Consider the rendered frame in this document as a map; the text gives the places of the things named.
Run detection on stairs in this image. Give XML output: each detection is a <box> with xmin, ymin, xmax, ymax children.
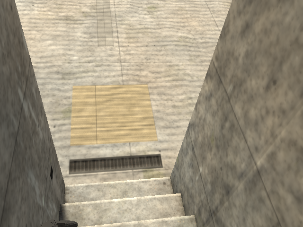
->
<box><xmin>59</xmin><ymin>177</ymin><xmax>197</xmax><ymax>227</ymax></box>

